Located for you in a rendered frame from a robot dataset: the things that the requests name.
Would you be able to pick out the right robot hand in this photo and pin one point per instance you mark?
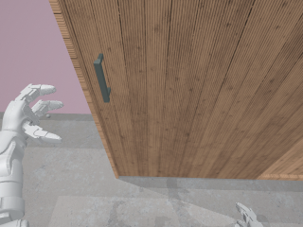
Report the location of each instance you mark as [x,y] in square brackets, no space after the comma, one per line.
[248,215]

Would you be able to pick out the robot left forearm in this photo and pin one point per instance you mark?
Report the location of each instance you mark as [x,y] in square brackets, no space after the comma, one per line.
[12,151]

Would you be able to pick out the left robot hand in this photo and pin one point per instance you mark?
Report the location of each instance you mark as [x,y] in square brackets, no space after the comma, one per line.
[18,113]

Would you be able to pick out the handle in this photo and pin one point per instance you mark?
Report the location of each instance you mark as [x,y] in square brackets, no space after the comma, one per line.
[101,79]

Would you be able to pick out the wardrobe door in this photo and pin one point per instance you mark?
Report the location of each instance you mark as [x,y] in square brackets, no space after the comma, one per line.
[208,89]
[291,163]

